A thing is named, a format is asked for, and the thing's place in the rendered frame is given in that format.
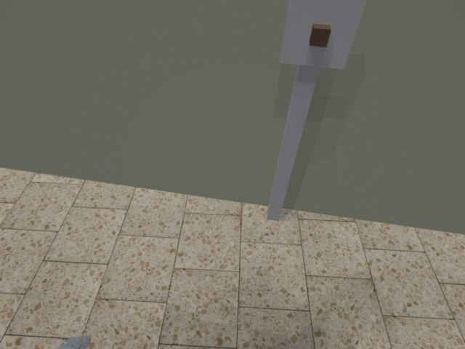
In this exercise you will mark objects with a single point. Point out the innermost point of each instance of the button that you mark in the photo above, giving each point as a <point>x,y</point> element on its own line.
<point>320,35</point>

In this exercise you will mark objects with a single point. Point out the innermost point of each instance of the panel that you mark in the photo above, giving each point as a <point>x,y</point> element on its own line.
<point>344,18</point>

